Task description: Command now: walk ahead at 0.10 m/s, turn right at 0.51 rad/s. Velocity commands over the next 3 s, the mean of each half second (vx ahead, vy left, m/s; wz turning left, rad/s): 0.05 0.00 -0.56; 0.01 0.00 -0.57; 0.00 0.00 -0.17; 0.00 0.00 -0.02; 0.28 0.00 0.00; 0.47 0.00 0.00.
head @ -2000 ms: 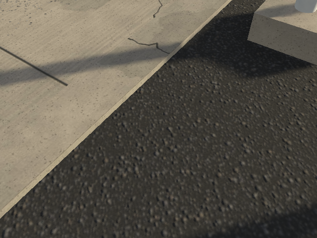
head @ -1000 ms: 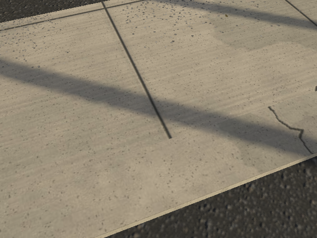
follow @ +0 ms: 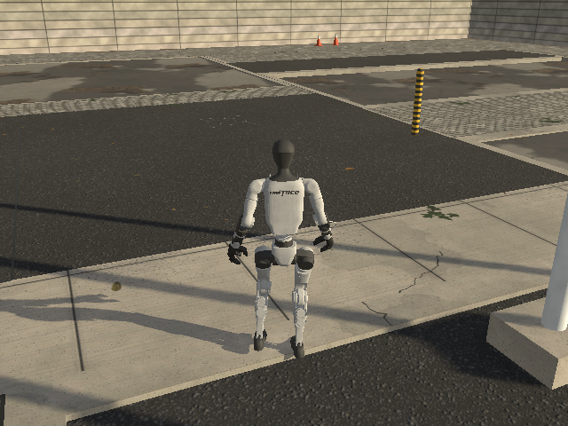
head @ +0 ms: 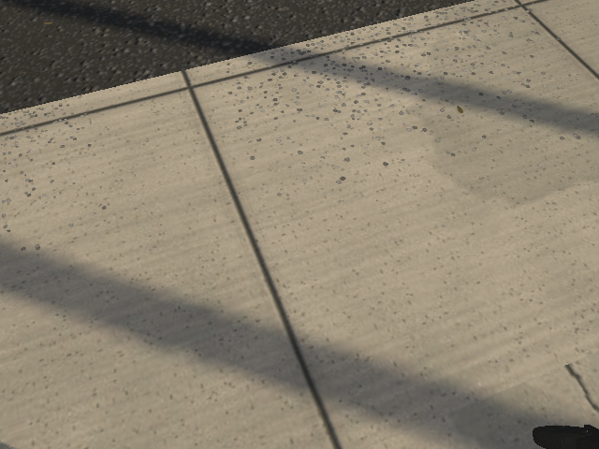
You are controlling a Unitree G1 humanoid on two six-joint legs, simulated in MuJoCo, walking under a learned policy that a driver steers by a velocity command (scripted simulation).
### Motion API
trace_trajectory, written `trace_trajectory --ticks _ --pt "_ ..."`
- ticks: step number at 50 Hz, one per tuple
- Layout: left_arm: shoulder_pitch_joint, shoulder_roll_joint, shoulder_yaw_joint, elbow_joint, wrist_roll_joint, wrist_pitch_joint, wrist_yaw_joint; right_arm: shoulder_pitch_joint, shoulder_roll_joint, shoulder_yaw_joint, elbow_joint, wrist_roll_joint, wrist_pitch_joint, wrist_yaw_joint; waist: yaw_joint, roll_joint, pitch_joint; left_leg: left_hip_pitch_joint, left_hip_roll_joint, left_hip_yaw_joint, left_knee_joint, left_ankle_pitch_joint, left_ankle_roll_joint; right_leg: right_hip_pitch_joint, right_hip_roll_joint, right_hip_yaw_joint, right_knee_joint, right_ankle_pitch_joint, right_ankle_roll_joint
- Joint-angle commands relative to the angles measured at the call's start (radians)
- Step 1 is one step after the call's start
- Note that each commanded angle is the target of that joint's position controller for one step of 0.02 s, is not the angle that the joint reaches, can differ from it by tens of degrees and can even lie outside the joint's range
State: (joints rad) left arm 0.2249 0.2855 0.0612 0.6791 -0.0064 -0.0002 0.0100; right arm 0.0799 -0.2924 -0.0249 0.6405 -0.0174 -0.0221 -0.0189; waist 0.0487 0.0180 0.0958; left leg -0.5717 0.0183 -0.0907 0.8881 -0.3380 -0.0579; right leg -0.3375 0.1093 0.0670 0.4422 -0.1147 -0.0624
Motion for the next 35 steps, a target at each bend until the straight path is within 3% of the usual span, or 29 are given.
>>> trace_trajectory --ticks 1,3,5,6,7,8,9,10,11,12,14,17,22,24,25,26,27,28,29,30,31,33,35 --pt "-0.077 0.157 0.044 -0.105 -0.007 0.001 0.019 0.107 -0.075 -0.020 -0.018 0.000 0.012 0.001 -0.064 -0.132 -0.209 0.222 -0.047 0.030 -0.102 0.110 -0.014 -0.043 -0.214 0.234 -0.095 0.111 -0.137" --pt "-0.076 0.151 0.044 -0.111 -0.014 0.014 0.021 0.077 -0.084 -0.026 -0.032 0.009 0.012 0.005 -0.060 -0.144 -0.199 0.245 -0.051 0.012 -0.188 0.116 -0.011 -0.030 -0.210 0.289 -0.065 0.014 -0.111" --pt "-0.098 0.138 0.044 -0.119 -0.023 0.026 0.021 0.106 -0.083 -0.038 -0.022 0.015 0.001 0.009 -0.091 -0.152 -0.184 0.342 -0.047 0.018 -0.372 0.195 0.008 -0.033 -0.181 0.317 -0.002 -0.056 -0.067" --pt "-0.059 0.107 0.039 -0.107 -0.025 0.031 0.019 0.113 -0.100 -0.048 -0.019 0.012 -0.004 0.006 -0.084 -0.107 -0.179 0.415 0.011 -0.013 -0.467 0.228 0.041 -0.060 -0.132 0.286 0.080 -0.198 -0.022" --pt "0.026 0.045 0.023 -0.092 -0.011 0.035 0.014 0.100 -0.153 -0.057 -0.045 -0.006 -0.002 -0.003 -0.041 0.086 -0.202 0.485 0.238 -0.247 -0.539 0.238 0.128 -0.130 -0.021 0.152 0.352 -0.455 0.041" --pt "0.057 0.084 0.035 -0.126 -0.011 0.029 0.018 0.064 -0.207 -0.072 -0.036 -0.037 0.005 -0.002 0.009 0.284 -0.152 0.398 0.359 -0.482 -0.615 0.252 0.287 -0.268 0.000 0.060 0.542 -0.514 0.077" --pt "0.077 0.151 0.050 -0.105 -0.015 0.029 0.022 0.028 -0.150 -0.061 -0.061 -0.032 0.003 -0.009 0.003 0.233 -0.149 0.377 0.356 -0.478 -0.616 0.215 0.340 -0.274 -0.057 0.079 0.693 -0.466 0.105" --pt "0.067 0.182 0.063 -0.086 -0.023 0.037 0.024 -0.007 -0.087 -0.044 -0.069 -0.017 0.002 -0.014 -0.003 0.149 -0.131 0.375 0.306 -0.358 -0.593 0.206 0.316 -0.293 -0.074 0.066 0.755 -0.408 0.126" --pt "0.058 0.166 0.062 -0.073 -0.022 0.048 0.030 -0.014 -0.068 -0.038 -0.073 -0.006 0.005 -0.018 -0.009 0.102 -0.138 0.396 0.262 -0.272 -0.574 0.212 0.287 -0.308 -0.086 0.048 0.772 -0.379 0.140" --pt "0.037 0.139 0.054 -0.084 -0.018 0.052 0.029 -0.008 -0.078 -0.041 -0.062 0.005 0.010 -0.023 -0.021 0.095 -0.130 0.419 0.243 -0.218 -0.566 0.254 0.282 -0.333 -0.099 0.033 0.745 -0.345 0.149" --pt "-0.003 0.106 0.045 -0.096 -0.022 0.049 0.021 0.041 -0.092 -0.048 -0.041 -0.001 0.016 -0.033 -0.050 0.094 -0.145 0.450 0.206 -0.114 -0.554 0.374 0.288 -0.311 -0.100 -0.010 0.683 -0.295 0.167" --pt "-0.052 0.068 0.027 -0.117 -0.023 0.045 0.009 0.066 -0.107 -0.059 -0.023 0.003 0.028 -0.041 -0.079 0.119 -0.188 0.508 0.225 -0.049 -0.538 0.440 0.302 -0.257 -0.121 -0.041 0.510 -0.287 0.176" --pt "-0.052 0.085 0.026 -0.131 -0.020 0.051 -0.024 0.054 -0.154 -0.083 -0.003 0.024 0.039 -0.034 -0.077 0.159 -0.201 0.467 0.277 -0.007 -0.533 0.373 0.277 -0.071 -0.138 -0.078 0.215 -0.235 0.123" --pt "-0.014 0.089 0.033 -0.115 -0.018 0.054 -0.036 0.044 -0.163 -0.088 0.013 0.042 0.043 -0.034 -0.050 0.128 -0.186 0.438 0.262 0.031 -0.479 0.306 0.231 0.025 -0.123 -0.109 0.020 -0.105 0.074" --pt "0.023 0.101 0.042 -0.095 -0.011 0.055 -0.036 0.054 -0.153 -0.086 0.027 0.047 0.040 -0.034 -0.038 0.096 -0.191 0.384 0.239 0.063 -0.426 0.236 0.192 0.120 -0.098 -0.123 -0.055 -0.033 0.044" --pt "0.041 0.152 0.062 -0.087 -0.002 0.056 -0.030 0.105 -0.123 -0.080 0.047 0.032 0.034 -0.028 -0.048 -0.015 -0.190 0.267 0.190 0.129 -0.354 0.107 0.135 0.234 -0.111 -0.074 -0.055 0.017 0.014" --pt "0.061 0.258 0.098 -0.092 0.012 0.055 -0.018 0.050 -0.091 -0.074 0.008 0.014 0.030 -0.023 -0.029 -0.262 -0.155 0.056 0.052 0.238 -0.176 -0.032 0.043 0.284 -0.288 0.216 -0.089 0.048 -0.091" --pt "0.062 0.230 0.088 -0.126 0.034 0.036 -0.011 -0.071 -0.105 -0.074 -0.032 0.003 0.025 -0.022 0.042 -0.279 -0.153 -0.093 0.005 0.131 0.061 -0.216 0.017 0.324 -0.411 0.435 -0.155 0.067 -0.183" --pt "0.030 0.185 0.066 -0.135 0.047 0.015 -0.003 -0.077 -0.100 -0.080 -0.026 0.012 0.024 -0.016 0.023 -0.193 -0.184 -0.103 0.011 0.033 0.206 -0.226 0.028 0.312 -0.418 0.417 -0.144 0.088 -0.191" --pt "-0.022 0.160 0.058 -0.151 0.033 -0.001 0.002 -0.035 -0.089 -0.079 -0.002 0.022 0.030 -0.013 -0.008 -0.129 -0.192 -0.100 0.017 0.010 0.249 -0.176 0.034 0.296 -0.379 0.356 -0.120 0.079 -0.158" --pt "-0.057 0.143 0.052 -0.162 0.011 -0.009 0.004 -0.012 -0.092 -0.080 0.010 0.014 0.034 -0.018 -0.020 -0.093 -0.187 -0.116 0.018 0.002 0.249 -0.122 0.033 0.290 -0.354 0.327 -0.108 0.071 -0.133" --pt "-0.076 0.123 0.038 -0.166 0.000 -0.005 0.012 -0.002 -0.088 -0.082 0.016 0.005 0.033 -0.022 -0.037 -0.120 -0.183 -0.075 -0.002 0.014 0.271 -0.043 0.018 0.231 -0.302 0.291 -0.102 0.082 -0.118" --pt "-0.071 0.123 0.036 -0.172 0.004 0.004 0.017 0.002 -0.080 -0.079 0.016 0.014 0.030 -0.017 -0.040 -0.152 -0.172 -0.056 -0.021 0.024 0.215 -0.013 0.001 0.207 -0.276 0.290 -0.105 0.081 -0.126"
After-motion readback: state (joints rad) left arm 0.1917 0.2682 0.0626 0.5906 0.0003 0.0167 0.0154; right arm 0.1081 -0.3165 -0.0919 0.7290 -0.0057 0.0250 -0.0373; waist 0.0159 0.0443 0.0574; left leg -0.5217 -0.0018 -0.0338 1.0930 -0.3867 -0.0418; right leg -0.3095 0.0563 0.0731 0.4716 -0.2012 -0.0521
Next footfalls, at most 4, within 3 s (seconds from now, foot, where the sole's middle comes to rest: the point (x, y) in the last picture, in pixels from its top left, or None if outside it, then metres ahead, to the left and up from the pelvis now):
0.12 left None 0.17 0.13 -0.77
0.50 right None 0.10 -0.11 -0.77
0.98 left None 0.21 0.06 -0.77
1.30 right None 0.04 -0.12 -0.79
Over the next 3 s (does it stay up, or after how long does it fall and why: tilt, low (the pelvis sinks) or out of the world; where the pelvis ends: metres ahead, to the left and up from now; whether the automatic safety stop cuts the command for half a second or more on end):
stays up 0.42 -0.28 0.01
